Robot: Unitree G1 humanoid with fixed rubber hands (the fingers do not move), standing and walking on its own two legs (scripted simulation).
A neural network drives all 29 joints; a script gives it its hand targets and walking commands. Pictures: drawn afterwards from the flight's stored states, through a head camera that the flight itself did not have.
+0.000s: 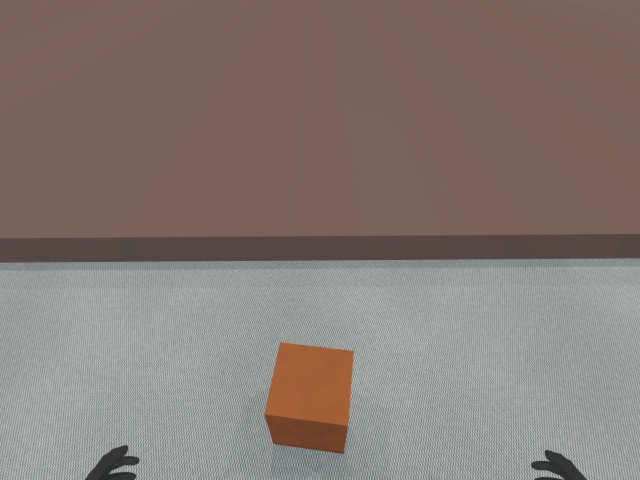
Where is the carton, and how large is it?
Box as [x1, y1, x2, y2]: [264, 342, 353, 453]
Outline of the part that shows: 280,342 264,413 273,443 343,453 348,419 353,351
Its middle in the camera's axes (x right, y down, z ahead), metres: -0.02 +0.45 +1.11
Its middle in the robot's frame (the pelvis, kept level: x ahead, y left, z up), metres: +0.48 +0.05 -0.65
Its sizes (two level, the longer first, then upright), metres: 0.210 0.200 0.250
